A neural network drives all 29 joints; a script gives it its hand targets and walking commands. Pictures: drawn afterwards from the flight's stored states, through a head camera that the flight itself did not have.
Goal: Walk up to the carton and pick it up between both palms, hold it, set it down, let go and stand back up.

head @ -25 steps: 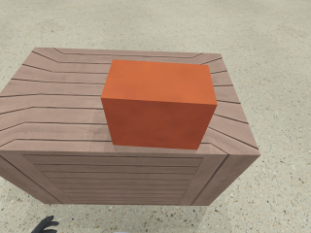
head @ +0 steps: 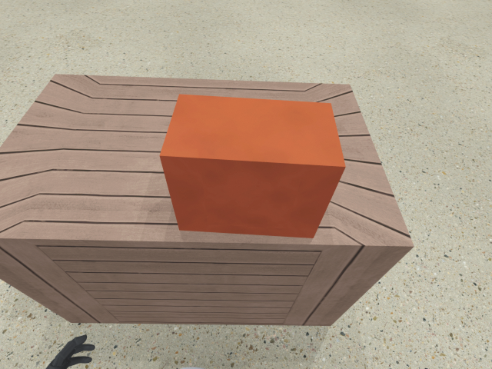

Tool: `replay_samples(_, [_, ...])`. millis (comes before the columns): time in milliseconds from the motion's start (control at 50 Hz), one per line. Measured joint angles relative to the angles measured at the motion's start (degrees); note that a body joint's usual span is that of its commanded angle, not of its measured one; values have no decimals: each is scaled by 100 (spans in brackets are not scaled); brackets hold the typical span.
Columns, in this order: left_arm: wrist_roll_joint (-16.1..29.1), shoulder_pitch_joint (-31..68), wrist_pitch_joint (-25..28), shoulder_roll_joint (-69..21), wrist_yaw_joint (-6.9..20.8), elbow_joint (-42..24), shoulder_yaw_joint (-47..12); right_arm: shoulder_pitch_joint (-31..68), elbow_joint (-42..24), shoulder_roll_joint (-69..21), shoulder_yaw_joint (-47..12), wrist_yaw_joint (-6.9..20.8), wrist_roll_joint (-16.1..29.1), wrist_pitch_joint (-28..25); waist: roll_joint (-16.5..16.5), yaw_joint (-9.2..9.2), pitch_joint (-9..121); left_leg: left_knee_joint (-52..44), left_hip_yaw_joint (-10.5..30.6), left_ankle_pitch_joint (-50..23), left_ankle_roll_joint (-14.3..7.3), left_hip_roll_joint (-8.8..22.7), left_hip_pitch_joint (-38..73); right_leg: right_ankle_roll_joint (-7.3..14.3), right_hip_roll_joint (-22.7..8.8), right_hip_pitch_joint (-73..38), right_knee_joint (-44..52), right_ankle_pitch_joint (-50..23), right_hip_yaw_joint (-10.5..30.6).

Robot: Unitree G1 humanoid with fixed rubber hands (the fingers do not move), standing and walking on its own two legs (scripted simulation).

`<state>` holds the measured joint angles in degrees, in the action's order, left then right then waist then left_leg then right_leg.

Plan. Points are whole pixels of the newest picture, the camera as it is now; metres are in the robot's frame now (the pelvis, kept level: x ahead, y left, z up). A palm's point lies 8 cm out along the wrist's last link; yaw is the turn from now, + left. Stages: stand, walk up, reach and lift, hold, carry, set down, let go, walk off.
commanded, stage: walk up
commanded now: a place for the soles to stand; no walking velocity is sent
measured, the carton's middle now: (250, 170) +0.46 +0.00 +0.03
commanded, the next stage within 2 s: reach and lift in 0.26 s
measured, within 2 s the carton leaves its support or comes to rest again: neither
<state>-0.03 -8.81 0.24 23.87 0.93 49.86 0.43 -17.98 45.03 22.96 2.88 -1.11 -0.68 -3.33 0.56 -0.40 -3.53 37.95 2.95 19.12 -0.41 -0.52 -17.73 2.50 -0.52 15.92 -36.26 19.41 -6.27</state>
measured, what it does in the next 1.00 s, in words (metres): shifts its weight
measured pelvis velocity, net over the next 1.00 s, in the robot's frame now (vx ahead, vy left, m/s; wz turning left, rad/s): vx -0.05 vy -0.01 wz -0.01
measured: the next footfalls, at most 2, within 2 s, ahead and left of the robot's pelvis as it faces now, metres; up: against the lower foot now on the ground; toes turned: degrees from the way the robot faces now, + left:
none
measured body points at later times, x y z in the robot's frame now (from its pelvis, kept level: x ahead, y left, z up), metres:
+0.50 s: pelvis -0.01 +0.00 -0.01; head +0.02 +0.01 +0.44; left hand +0.18 +0.29 -0.09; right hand +0.13 -0.33 -0.09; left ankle +0.01 +0.12 -0.72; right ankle +0.00 -0.10 -0.72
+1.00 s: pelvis -0.05 -0.01 +0.00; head -0.06 +0.03 +0.45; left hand +0.14 +0.27 -0.06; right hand +0.11 -0.29 -0.04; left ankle +0.01 +0.12 -0.72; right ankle +0.00 -0.10 -0.72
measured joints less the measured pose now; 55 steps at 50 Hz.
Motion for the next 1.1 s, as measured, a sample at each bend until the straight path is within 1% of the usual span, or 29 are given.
replay_samples(300, [0, 20, 0, 0, 0, 0, 0, 0, 0, 0, -4, 0, 0, -4, 1, 0, 8, 0, 0, 4, 0, -3, 0, 0, -4, -1, 0, 4, 0])
replay_samples(320, [-1, 27, -292, 1, -25, -167, -2, 102, 195, -16, 58, 52, -68, -207, 3, -8, -18, 13, 1, 7, 23, -1, -1, 0, -4, 4, -18, 6, 0])
replay_samples(360, [-1, 128, -1052, 1, -104, -675, -2, 458, 586, -22, 197, 214, -213, -548, 6, -31, -194, 121, 0, 40, 60, 5, -3, 0, -4, 9, -132, 34, -1])
replay_samples(400, [0, 314, -1571, -4, -148, -1127, -2, 769, 699, -23, 312, 342, -251, -723, 10, -33, -390, 244, 0, 81, 69, 9, -2, 0, -4, 13, -263, 76, 0])
replay_samples(440, [0, 460, -1879, -33, -163, -1510, -2, 994, 700, -25, 334, 409, -252, -874, 23, -33, -458, 278, 0, 87, 74, 19, -1, 0, 5, 16, -302, 82, -1])
replay_samples(480, [0, 536, -2025, -81, -163, -1839, -2, 1139, 702, -25, 336, 427, -252, -1001, 43, -33, -443, 278, 0, 81, 79, 34, 2, 0, 19, 16, -302, 75, -1])
replay_samples(540, [0, 543, -2053, -156, -159, -2201, -1, 1188, 708, -27, 336, 427, -252, -1110, 89, -34, -375, 275, 0, 80, 84, 54, 7, 0, 39, 15, -302, 74, 0])
replay_samples(600, [0, 536, -2056, -187, -115, -2317, 50, 1188, 709, -59, 336, 405, -244, -1104, 185, -34, -345, 239, 0, 51, 94, 57, 24, 0, 40, 16, -302, 61, 0])
replay_samples(700, [0, 312, -2027, -187, -92, -2474, 232, 1180, 707, -178, 265, 361, -63, -1113, 393, -33, -326, 95, 0, -84, 131, 59, 55, 0, 40, 17, -224, -38, 0])
replay_samples(780, [0, -66, -1891, -187, -101, -2747, 263, 1065, 556, -291, 244, 359, 105, -1140, 466, -33, -219, -76, -1, -246, 146, 57, 62, 0, 40, 16, -64, -192, 0])
replay_samples(880, [-1, -375, -1716, -188, -213, -3066, 265, 856, 123, -496, 240, 360, 183, -1030, 469, -29, -50, -251, -3, -440, 146, 53, 62, -1, 40, 9, 125, -390, 0])
replay_samples(980, [49, -358, -1692, -187, -232, -3174, 264, 780, -501, -718, 219, 361, 183, -626, 469, -29, -30, -269, -4, -549, 146, 53, 62, -1, 40, 6, 143, -453, 0])
replay_samples(1100, [269, -210, -1691, -188, -231, -3520, 264, 742, -1383, -794, 154, 311, 413, -150, 506, -29, 5, -269, -5, -620, 146, -6, 67, 22, -5, 3, 144, -453, 19])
